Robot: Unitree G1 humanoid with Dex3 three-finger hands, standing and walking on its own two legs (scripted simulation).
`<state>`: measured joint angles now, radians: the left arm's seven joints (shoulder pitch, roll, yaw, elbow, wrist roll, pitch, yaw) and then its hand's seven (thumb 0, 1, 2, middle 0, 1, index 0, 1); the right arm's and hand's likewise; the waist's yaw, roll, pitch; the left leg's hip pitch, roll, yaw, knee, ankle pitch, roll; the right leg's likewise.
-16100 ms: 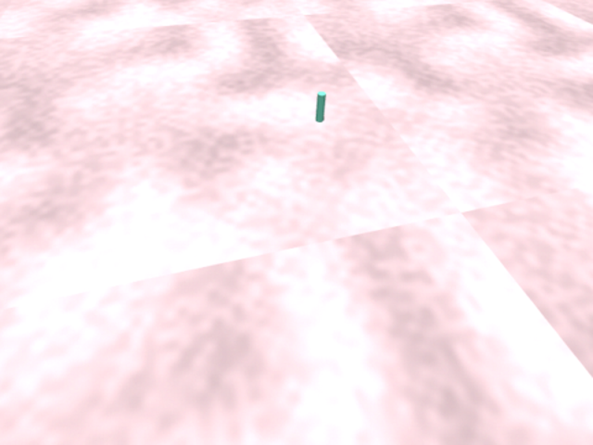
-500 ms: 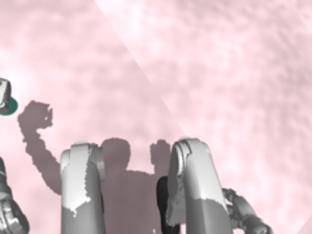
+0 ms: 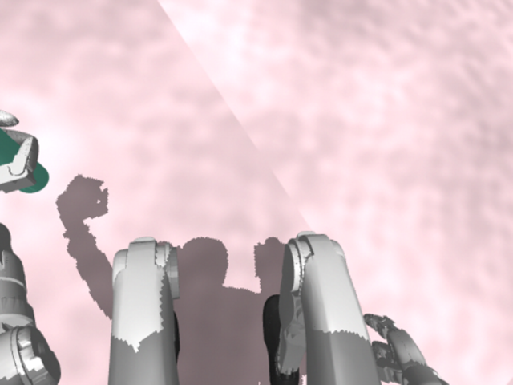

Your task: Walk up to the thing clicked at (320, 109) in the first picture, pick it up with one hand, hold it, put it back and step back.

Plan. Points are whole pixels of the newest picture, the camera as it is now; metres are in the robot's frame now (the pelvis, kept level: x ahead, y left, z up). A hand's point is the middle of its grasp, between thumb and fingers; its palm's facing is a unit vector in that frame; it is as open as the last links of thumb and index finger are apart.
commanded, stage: settle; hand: left
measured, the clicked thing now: (2, 156) +0.42 +0.33 -0.04
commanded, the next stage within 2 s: lift in 0.12 s
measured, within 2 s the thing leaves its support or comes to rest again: neither
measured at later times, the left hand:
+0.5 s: hand out of the picture +0.43 +0.31 +0.01, palm faces +0.36 -0.93 -0.03, open 6.3 cm
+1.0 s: hand out of the picture +0.39 +0.28 +0.16, palm faces +0.35 -0.94 -0.04, open 6.3 cm
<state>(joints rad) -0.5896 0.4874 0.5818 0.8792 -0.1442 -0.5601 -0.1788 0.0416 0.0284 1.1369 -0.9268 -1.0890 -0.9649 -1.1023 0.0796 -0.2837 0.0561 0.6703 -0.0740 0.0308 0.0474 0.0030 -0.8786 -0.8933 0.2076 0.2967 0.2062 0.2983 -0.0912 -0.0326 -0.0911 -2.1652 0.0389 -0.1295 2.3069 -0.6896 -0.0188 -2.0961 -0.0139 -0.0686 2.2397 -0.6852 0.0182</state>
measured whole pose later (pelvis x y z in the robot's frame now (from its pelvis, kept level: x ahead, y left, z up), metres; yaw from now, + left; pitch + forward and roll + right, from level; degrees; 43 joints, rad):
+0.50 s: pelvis +0.00 +0.00 +0.03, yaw +1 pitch +32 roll -6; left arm -0.57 0.45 0.56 0.82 -0.14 -0.52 -0.19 0.04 0.03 1.14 -0.92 -1.10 -0.96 -1.10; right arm 0.11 -0.28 0.03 0.67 -0.05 0.02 0.03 0.00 -0.90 -0.89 0.21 0.30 0.21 0.30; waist -0.09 -0.02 -0.13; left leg -2.09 0.04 -0.11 2.22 -0.69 -0.02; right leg -2.03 -0.02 -0.06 2.16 -0.69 0.02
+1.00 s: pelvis +0.02 +0.00 +0.14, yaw +3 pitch +30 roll -5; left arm -0.30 0.31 0.39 0.38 -0.18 -0.32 -0.06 0.04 0.03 1.13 -0.91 -1.11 -0.96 -1.11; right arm 0.13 -0.24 0.00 0.60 0.03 0.00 -0.02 0.01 -0.89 -0.89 0.21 0.30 0.21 0.30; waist -0.04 0.01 -0.18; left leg -1.73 0.05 -0.08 1.86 -0.66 -0.01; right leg -1.67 -0.02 -0.06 1.80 -0.66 0.02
